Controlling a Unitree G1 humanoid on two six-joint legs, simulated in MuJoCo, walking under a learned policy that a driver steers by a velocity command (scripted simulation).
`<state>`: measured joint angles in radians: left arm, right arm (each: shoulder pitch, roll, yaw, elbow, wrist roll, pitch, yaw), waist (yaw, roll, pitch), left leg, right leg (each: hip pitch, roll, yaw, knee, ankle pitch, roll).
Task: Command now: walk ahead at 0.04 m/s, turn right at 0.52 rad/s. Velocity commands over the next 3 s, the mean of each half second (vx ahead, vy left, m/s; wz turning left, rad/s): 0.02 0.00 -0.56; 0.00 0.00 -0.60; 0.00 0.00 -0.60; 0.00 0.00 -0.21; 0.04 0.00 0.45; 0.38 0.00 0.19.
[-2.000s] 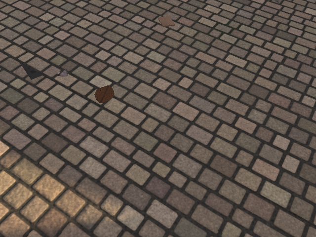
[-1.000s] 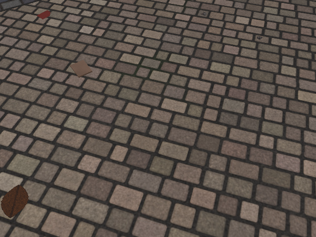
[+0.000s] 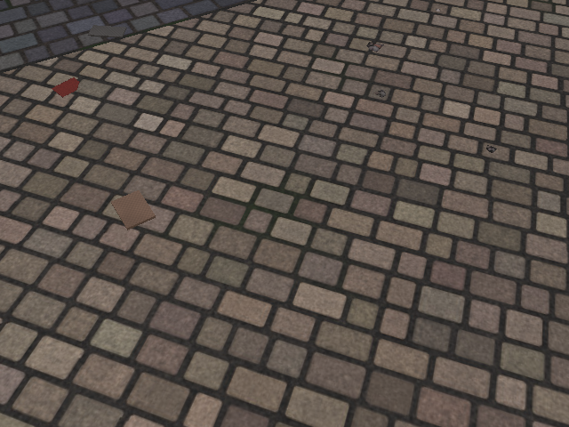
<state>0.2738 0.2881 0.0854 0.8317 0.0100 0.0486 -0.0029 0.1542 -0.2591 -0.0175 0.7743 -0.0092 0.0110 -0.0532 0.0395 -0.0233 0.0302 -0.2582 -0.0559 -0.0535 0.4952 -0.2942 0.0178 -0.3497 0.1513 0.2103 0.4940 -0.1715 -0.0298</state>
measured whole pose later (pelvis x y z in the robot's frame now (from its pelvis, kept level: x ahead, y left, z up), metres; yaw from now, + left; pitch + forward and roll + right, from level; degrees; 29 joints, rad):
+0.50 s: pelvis -0.03 -0.02 -0.01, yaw -18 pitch +0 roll +0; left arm 0.15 0.28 0.06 0.74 0.01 0.05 -0.03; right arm 0.22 -0.32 -0.06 0.77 -0.02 0.04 -0.02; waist -0.02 0.05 0.07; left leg -0.34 0.09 0.11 0.77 -0.46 -0.02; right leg -0.23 0.06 -0.02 0.55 -0.31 -0.05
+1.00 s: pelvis -0.02 -0.01 +0.00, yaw -36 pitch +1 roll +0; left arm 0.26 0.32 0.08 0.78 0.01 0.05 -0.01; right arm 0.13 -0.30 -0.04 0.70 0.00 0.03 -0.03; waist 0.04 -0.02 0.06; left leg -0.29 -0.06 -0.08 0.58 -0.35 -0.01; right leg -0.24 0.17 0.28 0.47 -0.21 -0.05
